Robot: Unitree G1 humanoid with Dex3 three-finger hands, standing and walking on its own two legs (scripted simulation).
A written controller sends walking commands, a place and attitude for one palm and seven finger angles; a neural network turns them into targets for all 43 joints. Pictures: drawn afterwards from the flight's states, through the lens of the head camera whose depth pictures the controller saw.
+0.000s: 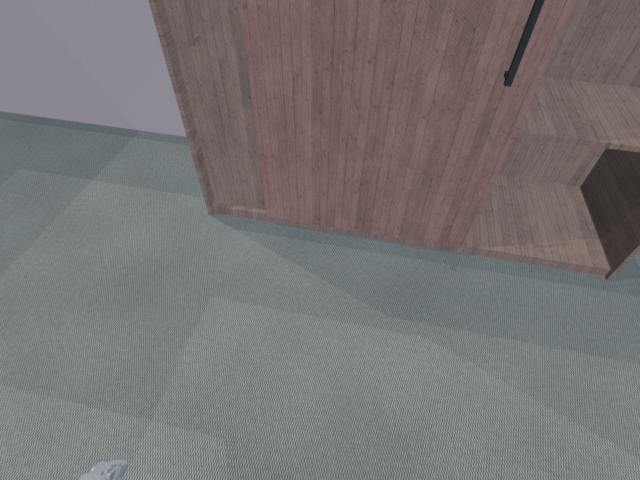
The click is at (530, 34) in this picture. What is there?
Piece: wardrobe's sliding door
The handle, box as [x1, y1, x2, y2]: [504, 0, 544, 86]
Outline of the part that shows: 544,0 535,0 509,70 505,71 504,73 504,85 510,86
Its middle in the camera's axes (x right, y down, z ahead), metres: +0.51 -0.51 +0.96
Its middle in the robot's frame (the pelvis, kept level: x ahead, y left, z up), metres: +1.10 -0.45 +0.12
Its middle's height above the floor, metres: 0.89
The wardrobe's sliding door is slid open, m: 0.56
